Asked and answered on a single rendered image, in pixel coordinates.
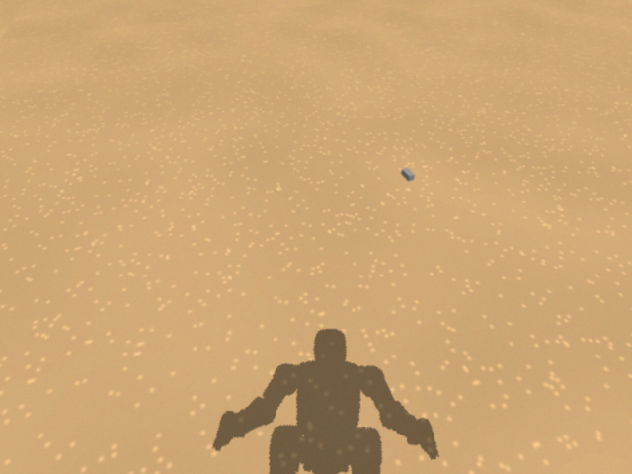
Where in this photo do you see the small box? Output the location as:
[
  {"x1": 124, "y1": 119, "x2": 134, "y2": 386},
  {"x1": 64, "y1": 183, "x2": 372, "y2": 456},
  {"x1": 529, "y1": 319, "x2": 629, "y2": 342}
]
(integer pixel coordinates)
[{"x1": 401, "y1": 168, "x2": 415, "y2": 181}]

